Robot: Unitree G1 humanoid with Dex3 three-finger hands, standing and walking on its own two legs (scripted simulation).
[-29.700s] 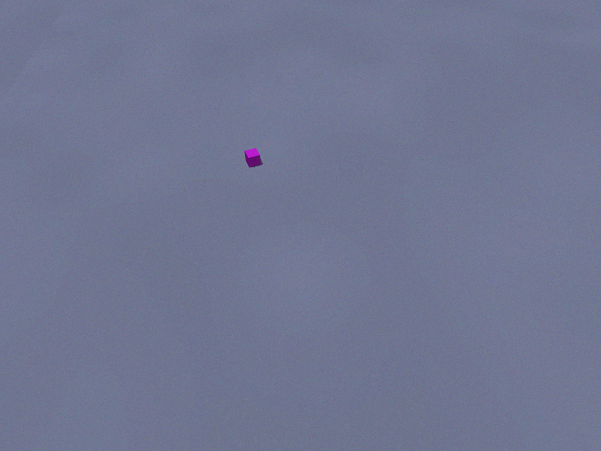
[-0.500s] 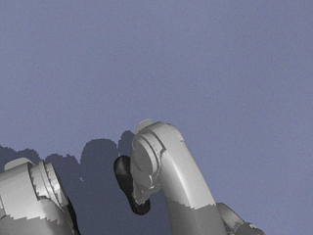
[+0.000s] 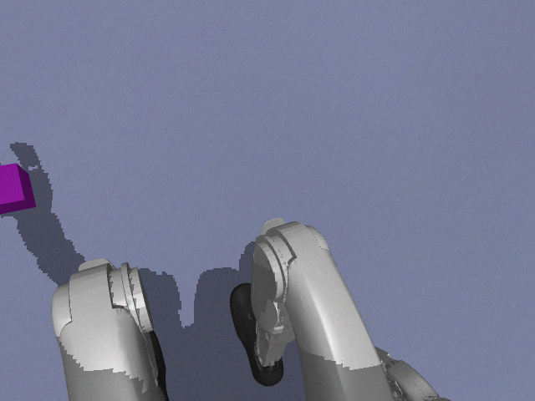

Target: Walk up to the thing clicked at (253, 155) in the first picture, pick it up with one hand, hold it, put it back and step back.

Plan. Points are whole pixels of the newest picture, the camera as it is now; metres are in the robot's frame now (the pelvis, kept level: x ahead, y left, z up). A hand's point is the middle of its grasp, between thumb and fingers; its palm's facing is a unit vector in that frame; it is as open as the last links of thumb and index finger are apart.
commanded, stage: withdraw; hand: left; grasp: from above
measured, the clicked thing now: (4, 190) +0.46 +0.33 -0.29
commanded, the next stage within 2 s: home in 0.48 s
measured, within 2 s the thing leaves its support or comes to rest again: neither
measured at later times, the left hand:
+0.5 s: hand out of the picture +0.41 +0.34 -0.10, palm faces -0.50 -0.08 -0.86, open 13.9 cm
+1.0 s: hand out of the picture +0.43 +0.32 -0.07, palm faces -0.29 -0.38 -0.88, open 11.1 cm
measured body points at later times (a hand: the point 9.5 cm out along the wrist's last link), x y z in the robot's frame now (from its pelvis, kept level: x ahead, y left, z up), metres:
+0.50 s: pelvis -0.02 -0.01 +0.04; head +0.20 +0.08 +0.43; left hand +0.43 +0.34 -0.05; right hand +0.08 -0.28 -0.06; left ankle +0.06 +0.11 -0.29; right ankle +0.11 -0.10 -0.29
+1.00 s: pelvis +0.00 +0.00 +0.07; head +0.22 +0.07 +0.46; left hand +0.44 +0.34 -0.02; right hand +0.07 -0.25 -0.05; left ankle +0.06 +0.11 -0.29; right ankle +0.11 -0.10 -0.29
